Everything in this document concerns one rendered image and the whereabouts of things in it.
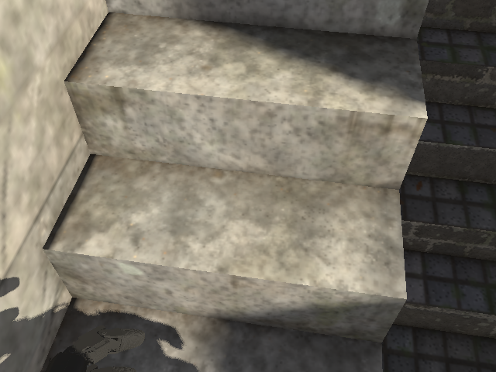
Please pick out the robot left hand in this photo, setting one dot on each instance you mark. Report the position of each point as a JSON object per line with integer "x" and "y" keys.
{"x": 94, "y": 346}

